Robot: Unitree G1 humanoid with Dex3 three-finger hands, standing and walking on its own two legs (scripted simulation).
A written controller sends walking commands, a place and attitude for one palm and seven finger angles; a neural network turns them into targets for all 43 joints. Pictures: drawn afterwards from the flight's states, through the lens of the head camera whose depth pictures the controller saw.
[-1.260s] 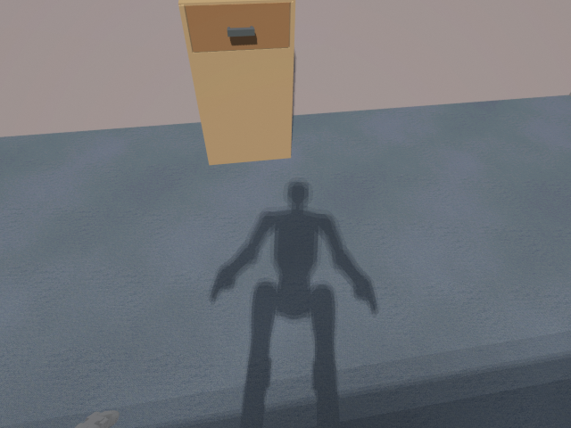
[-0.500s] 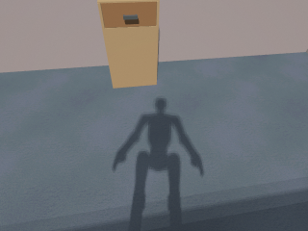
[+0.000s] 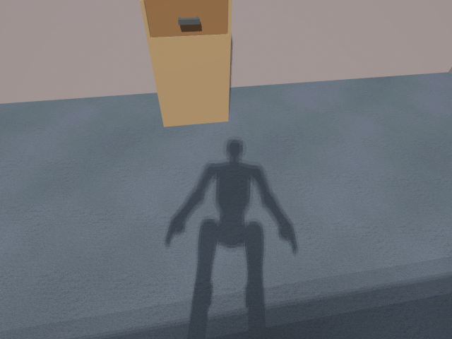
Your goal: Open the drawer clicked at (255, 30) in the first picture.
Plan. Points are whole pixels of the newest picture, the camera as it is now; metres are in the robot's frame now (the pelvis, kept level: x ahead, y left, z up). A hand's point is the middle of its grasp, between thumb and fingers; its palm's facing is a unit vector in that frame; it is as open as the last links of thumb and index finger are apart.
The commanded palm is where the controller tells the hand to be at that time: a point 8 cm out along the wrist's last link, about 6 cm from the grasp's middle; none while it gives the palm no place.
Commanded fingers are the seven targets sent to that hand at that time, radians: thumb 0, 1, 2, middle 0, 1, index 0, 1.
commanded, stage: look at it before walking up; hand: left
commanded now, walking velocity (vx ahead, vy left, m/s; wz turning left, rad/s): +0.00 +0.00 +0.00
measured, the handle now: (188, 19) +1.59 +0.29 -0.06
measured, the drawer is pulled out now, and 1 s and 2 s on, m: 0.00 0.00 0.00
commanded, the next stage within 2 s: walk to a spot facing it in 0.18 s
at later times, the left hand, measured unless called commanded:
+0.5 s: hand out of the picture +0.06 +0.22 -0.18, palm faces -0.03 -0.97 -0.26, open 7.4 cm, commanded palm none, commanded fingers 0.00 0.90 0.90 -0.20 -0.30 -0.20 -0.30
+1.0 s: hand (174, 253) +0.36 +0.16 -0.20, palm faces -0.15 -0.97 -0.18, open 7.4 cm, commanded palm none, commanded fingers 0.00 0.90 0.90 -0.20 -0.30 -0.20 -0.30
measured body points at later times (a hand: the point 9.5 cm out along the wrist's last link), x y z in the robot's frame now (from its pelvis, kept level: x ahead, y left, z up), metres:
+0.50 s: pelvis +0.03 +0.00 -0.01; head +0.02 +0.00 +0.44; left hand +0.06 +0.27 -0.16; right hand +0.07 -0.27 -0.15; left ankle +0.00 +0.13 -0.74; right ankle +0.00 -0.12 -0.74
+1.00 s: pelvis +0.23 -0.01 -0.04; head +0.27 -0.01 +0.41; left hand +0.37 +0.21 -0.18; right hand +0.02 -0.17 -0.16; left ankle +0.01 +0.12 -0.73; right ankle +0.34 -0.10 -0.74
